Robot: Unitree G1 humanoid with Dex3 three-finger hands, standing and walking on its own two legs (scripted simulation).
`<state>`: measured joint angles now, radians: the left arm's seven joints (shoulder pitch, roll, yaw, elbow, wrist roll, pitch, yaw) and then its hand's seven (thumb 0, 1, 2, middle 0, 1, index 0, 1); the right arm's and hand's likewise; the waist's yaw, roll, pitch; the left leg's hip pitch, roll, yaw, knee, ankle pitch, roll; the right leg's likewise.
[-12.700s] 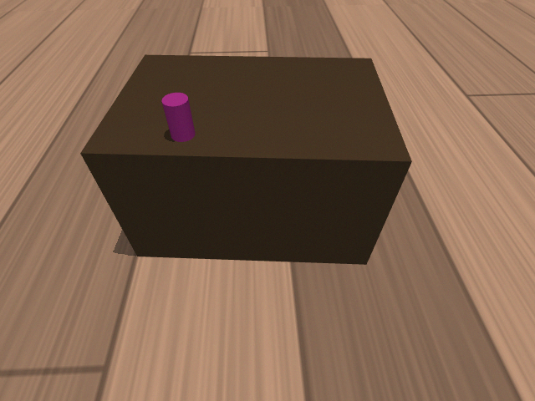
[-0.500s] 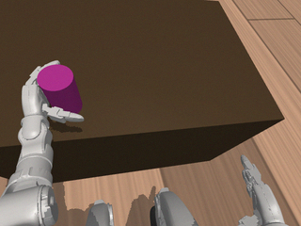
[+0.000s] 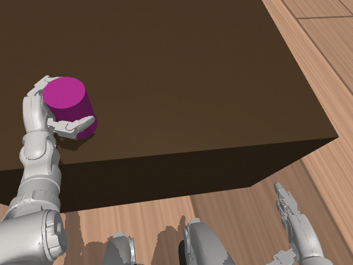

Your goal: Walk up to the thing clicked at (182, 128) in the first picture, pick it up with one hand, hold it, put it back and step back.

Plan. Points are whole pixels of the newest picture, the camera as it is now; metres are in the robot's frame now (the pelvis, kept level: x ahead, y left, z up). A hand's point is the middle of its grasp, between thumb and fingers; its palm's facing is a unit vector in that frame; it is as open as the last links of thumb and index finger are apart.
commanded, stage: settle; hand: left
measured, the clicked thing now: (73, 110) +0.48 +0.18 +0.01
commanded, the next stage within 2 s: lift in 0.80 s
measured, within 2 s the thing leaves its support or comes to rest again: leaves its support in 0.36 s
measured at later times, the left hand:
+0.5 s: hand (72, 107) +0.47 +0.17 +0.04, palm faces +0.07 -1.00 -0.01, open 10.9 cm
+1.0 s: hand (63, 99) +0.47 +0.18 +0.06, palm faces +0.07 -1.00 -0.01, open 11.0 cm
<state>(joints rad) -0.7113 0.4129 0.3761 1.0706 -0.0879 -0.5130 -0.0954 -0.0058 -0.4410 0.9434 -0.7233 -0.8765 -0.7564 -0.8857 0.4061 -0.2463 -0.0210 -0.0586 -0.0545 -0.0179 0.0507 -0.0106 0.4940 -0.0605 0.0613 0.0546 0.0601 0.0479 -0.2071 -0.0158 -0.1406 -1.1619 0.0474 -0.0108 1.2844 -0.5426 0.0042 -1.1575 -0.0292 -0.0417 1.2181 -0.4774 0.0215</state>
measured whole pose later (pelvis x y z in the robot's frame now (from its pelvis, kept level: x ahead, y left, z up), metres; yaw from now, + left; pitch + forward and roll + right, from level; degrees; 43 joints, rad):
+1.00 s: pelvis +0.02 +0.00 +0.04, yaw +0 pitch +19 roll -2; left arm -0.63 0.37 0.32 0.94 -0.11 -0.37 -0.11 -0.01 -0.60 1.16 -0.66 -1.07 -0.69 -1.08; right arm 0.37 -0.24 -0.04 0.05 -0.02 0.02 0.00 -0.01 0.51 -0.07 0.06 0.05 0.06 0.05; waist -0.16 -0.02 -0.11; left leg -0.94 0.04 0.01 1.11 -0.50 0.01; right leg -0.95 -0.03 -0.02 1.06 -0.44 0.03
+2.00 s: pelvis +0.02 +0.00 +0.09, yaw +0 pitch +4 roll +0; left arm -0.24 0.24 0.17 0.31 -0.18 -0.02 -0.02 -0.01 -0.59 1.17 -0.64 -1.08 -0.67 -1.10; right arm 0.31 -0.22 -0.08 0.41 0.04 -0.04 -0.09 -0.01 0.54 -0.05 0.06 0.05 0.06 0.05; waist -0.03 0.02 -0.07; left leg -0.48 0.03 0.03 0.79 -0.39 0.00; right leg -0.50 -0.03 -0.01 0.77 -0.35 0.02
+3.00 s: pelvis +0.02 +0.00 +0.11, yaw +1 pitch -1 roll +0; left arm -0.09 0.21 0.17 0.03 -0.19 0.16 -0.03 -0.01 -0.60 1.17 -0.66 -1.07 -0.69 -1.08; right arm 0.24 -0.20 -0.07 0.61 0.03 -0.20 -0.09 -0.01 0.51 -0.06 0.06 0.05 0.06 0.05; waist -0.01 0.04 -0.02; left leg -0.26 0.02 0.02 0.59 -0.31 0.00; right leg -0.28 -0.04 -0.03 0.56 -0.26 0.03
